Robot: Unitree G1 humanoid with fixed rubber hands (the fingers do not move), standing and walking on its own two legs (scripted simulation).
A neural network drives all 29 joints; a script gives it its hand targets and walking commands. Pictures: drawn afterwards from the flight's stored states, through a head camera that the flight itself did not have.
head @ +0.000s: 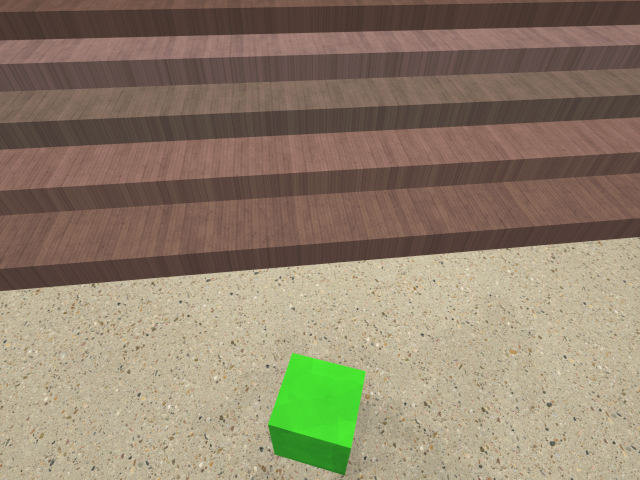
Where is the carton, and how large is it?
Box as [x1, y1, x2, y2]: [268, 353, 365, 474]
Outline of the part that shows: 292,353 268,423 274,453 344,474 351,446 365,371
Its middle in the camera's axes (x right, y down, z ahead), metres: -0.01 +0.49 +1.10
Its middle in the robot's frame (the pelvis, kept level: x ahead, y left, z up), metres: +0.46 +0.01 -0.66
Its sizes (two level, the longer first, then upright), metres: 0.210 0.200 0.250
